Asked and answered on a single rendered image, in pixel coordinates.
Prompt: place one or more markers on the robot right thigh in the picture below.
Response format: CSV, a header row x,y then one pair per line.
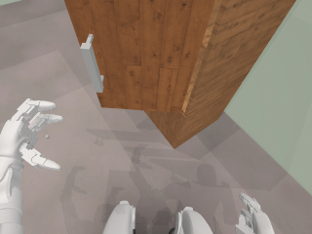
x,y
190,222

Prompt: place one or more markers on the cupboard door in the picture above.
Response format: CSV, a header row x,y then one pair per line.
x,y
146,50

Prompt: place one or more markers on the robot left hand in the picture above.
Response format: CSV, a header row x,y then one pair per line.
x,y
15,133

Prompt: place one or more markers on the robot left thigh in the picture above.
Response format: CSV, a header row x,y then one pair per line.
x,y
122,220

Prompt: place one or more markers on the handle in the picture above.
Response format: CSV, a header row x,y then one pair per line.
x,y
91,64

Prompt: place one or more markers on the robot right hand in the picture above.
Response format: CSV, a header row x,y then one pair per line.
x,y
259,222

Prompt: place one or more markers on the robot left forearm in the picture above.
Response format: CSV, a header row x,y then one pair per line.
x,y
11,197

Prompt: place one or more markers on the robot thigh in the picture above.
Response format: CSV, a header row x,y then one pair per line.
x,y
122,220
190,222

